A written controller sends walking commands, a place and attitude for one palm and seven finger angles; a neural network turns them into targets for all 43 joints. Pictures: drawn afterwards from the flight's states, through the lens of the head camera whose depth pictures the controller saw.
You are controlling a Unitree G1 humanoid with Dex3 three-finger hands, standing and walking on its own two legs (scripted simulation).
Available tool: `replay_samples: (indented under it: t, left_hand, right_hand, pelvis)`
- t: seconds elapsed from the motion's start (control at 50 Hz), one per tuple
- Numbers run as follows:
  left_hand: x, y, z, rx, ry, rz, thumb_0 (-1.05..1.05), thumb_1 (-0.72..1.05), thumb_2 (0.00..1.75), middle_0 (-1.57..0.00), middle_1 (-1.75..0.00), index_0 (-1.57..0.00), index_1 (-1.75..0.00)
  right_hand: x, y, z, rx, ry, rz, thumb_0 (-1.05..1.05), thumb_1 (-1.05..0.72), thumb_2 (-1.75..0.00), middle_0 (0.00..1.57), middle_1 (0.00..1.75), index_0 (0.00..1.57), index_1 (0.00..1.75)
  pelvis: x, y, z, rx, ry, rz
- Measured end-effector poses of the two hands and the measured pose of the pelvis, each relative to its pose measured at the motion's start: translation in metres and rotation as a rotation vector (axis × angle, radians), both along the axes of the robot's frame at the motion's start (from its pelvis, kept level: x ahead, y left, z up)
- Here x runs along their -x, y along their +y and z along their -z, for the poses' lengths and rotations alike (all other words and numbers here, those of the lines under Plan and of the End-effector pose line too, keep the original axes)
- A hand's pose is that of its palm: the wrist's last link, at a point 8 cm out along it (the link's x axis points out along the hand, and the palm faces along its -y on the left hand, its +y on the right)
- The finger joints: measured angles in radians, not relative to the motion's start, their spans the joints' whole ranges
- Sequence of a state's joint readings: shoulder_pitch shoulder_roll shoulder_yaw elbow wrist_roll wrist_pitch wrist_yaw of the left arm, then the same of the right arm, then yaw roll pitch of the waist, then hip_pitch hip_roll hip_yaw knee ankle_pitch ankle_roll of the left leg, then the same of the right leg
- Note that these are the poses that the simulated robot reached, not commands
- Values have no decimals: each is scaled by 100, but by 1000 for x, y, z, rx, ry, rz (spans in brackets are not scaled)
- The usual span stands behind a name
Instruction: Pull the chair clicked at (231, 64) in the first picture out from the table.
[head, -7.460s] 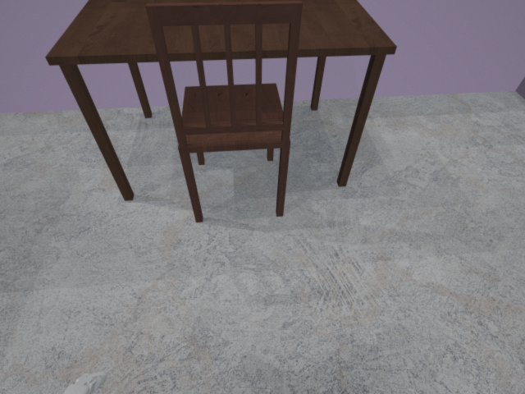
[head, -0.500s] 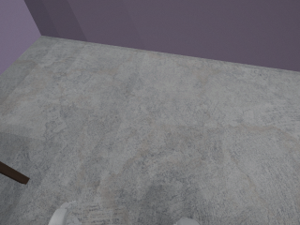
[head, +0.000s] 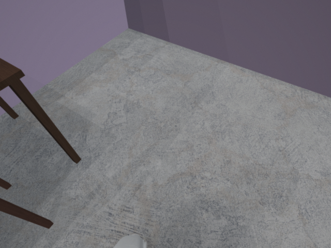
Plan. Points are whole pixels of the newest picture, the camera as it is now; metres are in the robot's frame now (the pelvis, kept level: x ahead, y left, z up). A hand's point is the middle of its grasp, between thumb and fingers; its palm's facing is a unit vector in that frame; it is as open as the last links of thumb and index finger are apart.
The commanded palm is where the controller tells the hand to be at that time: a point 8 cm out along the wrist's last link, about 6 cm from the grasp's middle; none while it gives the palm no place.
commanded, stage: turn to face it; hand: left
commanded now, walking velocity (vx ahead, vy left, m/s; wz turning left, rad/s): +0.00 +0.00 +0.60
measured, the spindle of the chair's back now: out of the picture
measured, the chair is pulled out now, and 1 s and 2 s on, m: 0.00 0.00 0.00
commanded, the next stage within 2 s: take the last steps up to it in 1.66 s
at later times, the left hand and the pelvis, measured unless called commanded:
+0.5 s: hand out of the picture +0.06 +0.27 -0.15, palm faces +0.30 -0.92 -0.25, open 7.4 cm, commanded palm none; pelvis +0.00 +0.03 +0.01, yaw +16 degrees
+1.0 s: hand out of the picture -0.06 +0.19 -0.14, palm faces +0.57 -0.78 -0.27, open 7.4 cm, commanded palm none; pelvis -0.01 -0.01 +0.01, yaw +36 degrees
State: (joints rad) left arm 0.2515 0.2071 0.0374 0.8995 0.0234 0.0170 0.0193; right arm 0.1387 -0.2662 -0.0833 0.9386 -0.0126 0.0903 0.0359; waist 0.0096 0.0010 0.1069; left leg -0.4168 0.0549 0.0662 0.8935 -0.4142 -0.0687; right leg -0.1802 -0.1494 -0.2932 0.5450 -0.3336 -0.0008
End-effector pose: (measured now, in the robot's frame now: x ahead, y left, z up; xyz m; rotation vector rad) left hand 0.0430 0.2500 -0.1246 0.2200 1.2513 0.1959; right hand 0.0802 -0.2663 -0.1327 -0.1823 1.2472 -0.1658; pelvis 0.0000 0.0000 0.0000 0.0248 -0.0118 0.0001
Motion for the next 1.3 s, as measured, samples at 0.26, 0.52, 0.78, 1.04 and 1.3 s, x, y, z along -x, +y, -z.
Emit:
replay_samples:
  t: [0.26,0.52,0.78,1.04,1.3]
  left_hand:
    - [46,65,21,38,39,-201,1,91,90,-20,-30,-20,-30]
    - [5,62,-7,-5,-146,-251,0,91,90,-20,-30,-20,-30]
    - [39,4,-30,-78,-184,-369,0,91,90,-20,-30,-20,-30]
    - [160,-32,-6,-6,-25,-631,0,91,90,-20,-30,-21,-30]
    - [264,-11,19,44,67,-853,1,91,90,-20,-30,-20,-30]
  right_hand:
    - [-72,72,-31,70,-150,-216,0,-91,-90,20,30,20,30]
    - [-37,72,-14,16,-13,-251,0,-90,-90,20,30,20,30]
    - [-46,19,14,-18,93,-345,1,-91,-90,20,30,20,30]
    - [-119,72,1,23,43,-613,1,-91,-90,19,30,19,30]
    - [-146,203,-31,9,-188,-865,0,-91,-90,20,30,20,30]
  pelvis:
    - [0,44,1,54,2,-144]
    - [0,31,-6,52,17,-293]
    - [-3,-16,-3,-2,4,-468]
    - [11,-9,-3,-10,4,-649]
    - [43,30,1,45,-20,-779]
